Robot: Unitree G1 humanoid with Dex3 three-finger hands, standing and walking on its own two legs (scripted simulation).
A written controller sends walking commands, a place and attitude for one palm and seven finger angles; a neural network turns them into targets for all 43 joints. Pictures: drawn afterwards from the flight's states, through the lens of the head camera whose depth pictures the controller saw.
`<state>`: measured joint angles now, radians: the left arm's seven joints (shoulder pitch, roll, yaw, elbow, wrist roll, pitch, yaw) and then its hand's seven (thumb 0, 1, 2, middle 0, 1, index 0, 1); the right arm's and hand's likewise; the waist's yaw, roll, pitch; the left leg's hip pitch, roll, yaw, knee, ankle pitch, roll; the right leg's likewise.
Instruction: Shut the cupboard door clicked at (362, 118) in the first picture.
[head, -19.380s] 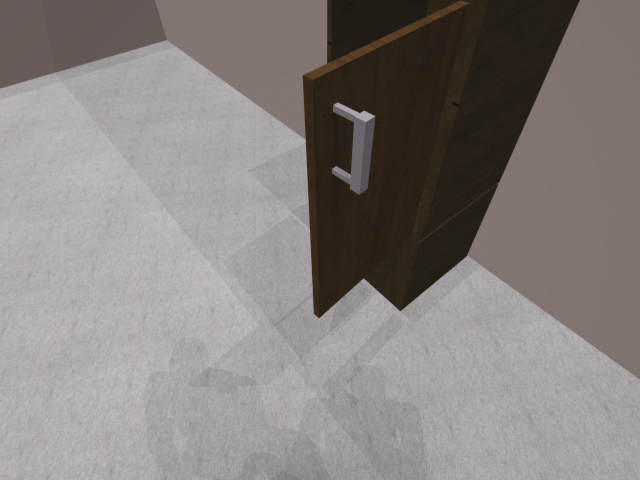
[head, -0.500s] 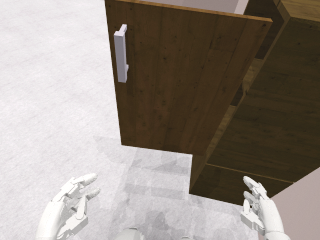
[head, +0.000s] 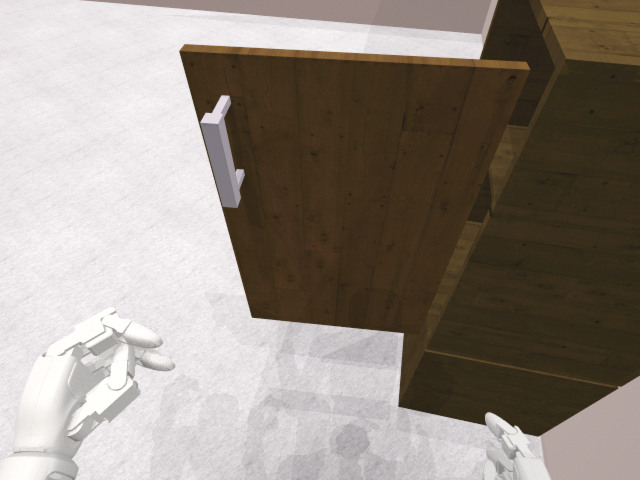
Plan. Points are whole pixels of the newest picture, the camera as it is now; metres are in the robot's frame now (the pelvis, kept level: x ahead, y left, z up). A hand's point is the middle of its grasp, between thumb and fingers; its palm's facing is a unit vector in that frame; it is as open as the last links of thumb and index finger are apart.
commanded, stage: raise the hand and make a fist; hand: left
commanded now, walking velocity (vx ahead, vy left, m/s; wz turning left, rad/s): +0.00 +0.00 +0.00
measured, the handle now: (227, 153) +0.46 +0.16 +0.17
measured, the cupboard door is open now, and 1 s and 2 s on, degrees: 95 95 95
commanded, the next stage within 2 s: bring the fist close to the handle in 0.98 s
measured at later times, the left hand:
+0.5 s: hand (141, 346) +0.21 +0.18 +0.15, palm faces -0.04 -1.00 -0.08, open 3.1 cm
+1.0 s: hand (103, 325) +0.21 +0.20 +0.18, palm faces +0.07 -0.99 -0.09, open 3.1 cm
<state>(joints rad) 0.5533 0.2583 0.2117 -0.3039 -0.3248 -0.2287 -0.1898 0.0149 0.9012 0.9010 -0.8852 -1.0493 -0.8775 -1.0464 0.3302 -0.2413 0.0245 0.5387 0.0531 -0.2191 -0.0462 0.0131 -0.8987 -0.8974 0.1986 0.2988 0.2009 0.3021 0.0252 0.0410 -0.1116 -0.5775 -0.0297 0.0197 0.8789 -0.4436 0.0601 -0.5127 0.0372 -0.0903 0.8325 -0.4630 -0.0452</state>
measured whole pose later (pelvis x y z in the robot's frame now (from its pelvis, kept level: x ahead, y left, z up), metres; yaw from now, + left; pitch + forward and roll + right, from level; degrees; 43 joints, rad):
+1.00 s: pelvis -0.02 +0.00 +0.03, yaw +0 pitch -3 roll -1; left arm 0.25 0.31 0.23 -0.26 -0.30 0.02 -0.19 0.01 0.90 0.90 -1.30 -1.50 -1.30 -1.50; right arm 0.24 -0.26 0.07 0.63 0.07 -0.27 -0.07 0.01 -0.90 -0.90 0.20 0.30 0.20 0.30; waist 0.04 0.04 -0.05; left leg -0.25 -0.04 0.02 0.60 -0.30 0.06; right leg -0.19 0.03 -0.08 0.56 -0.32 -0.04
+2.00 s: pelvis +0.01 -0.02 +0.03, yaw -1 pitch +0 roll +0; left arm -0.22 0.26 0.15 0.17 -0.22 0.06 -0.09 0.01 0.90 0.90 -1.30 -1.50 -1.30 -1.50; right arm 0.21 -0.26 0.06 0.65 0.07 -0.15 -0.05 0.01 -0.90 -0.90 0.20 0.30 0.20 0.30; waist 0.00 0.02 -0.05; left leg -0.25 -0.03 0.04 0.55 -0.31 0.04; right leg -0.22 0.04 -0.06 0.55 -0.34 -0.06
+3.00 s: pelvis -0.01 +0.01 +0.03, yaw -1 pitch +1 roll +0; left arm -0.55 0.26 0.11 0.59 -0.20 -0.02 -0.14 -0.01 0.92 0.94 -1.30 -1.50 -1.30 -1.50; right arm 0.26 -0.26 0.06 0.67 0.08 -0.08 -0.04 0.01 -0.90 -0.90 0.20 0.30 0.20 0.30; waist -0.03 0.03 -0.03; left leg -0.30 -0.05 0.04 0.56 -0.29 0.07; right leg -0.26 0.02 -0.05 0.56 -0.32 -0.03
